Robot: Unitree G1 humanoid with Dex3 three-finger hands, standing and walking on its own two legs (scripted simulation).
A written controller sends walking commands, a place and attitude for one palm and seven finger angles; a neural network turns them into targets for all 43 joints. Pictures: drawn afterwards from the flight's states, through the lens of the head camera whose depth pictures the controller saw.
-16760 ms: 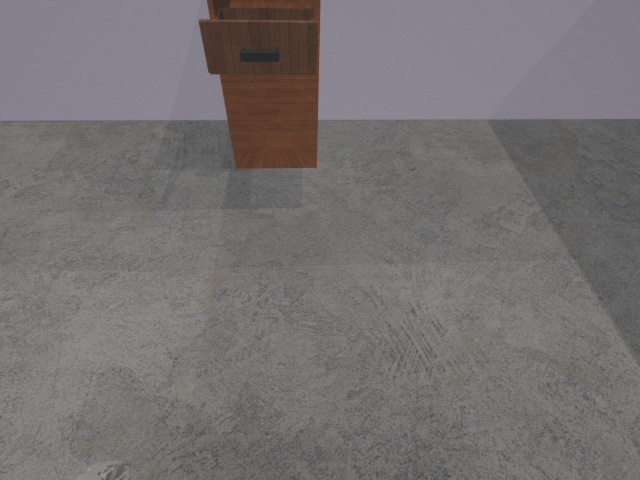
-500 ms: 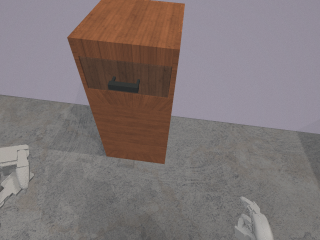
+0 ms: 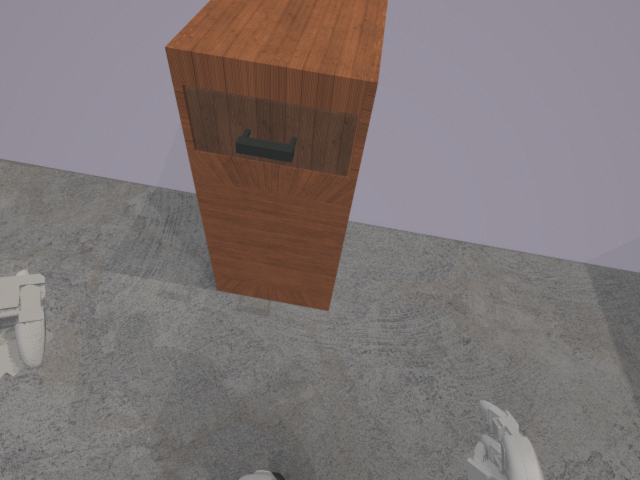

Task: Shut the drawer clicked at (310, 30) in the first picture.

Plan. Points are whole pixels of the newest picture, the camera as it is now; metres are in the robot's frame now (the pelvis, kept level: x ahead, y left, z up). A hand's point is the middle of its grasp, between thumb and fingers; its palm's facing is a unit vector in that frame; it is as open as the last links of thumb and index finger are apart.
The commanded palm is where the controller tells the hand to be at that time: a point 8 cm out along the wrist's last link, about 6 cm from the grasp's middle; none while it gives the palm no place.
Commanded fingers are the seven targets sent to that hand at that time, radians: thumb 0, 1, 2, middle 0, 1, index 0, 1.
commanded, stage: step back with the hand held close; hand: left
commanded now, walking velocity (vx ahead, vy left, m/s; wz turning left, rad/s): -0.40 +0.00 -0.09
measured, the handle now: (267, 143) +0.77 +0.14 -0.05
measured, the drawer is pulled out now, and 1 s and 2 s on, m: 0.00 0.00 0.00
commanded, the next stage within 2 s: stop stepping back and stand still in 0.12 s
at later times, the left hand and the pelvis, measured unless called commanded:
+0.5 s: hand (9, 420) +0.14 +0.24 +0.16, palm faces +0.30 -0.88 -0.37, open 3.3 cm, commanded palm +0.09 +0.28 +0.18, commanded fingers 0.00 0.90 0.90 -1.40 -1.60 -1.40 -1.60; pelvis -0.06 +0.02 -0.02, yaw -5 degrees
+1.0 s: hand out of the picture +0.09 +0.26 +0.17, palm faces +0.27 -0.88 -0.40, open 3.3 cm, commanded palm +0.04 +0.31 +0.18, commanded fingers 0.00 0.90 0.90 -1.40 -1.60 -1.40 -1.60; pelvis -0.12 +0.05 +0.01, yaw -7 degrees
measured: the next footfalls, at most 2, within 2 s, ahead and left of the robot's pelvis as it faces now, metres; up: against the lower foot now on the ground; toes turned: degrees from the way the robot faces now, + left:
right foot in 0.18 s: -0.14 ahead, -0.15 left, +0.00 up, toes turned -5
right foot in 0.64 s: -0.11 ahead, -0.08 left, +0.00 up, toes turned -10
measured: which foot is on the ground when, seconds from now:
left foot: down 0.00-0.64, up 0.66-0.80, down 0.82-1.00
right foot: up 0.00-0.16, down 0.18-0.52, up 0.54-0.62, down 0.64-0.82, up 0.84-1.00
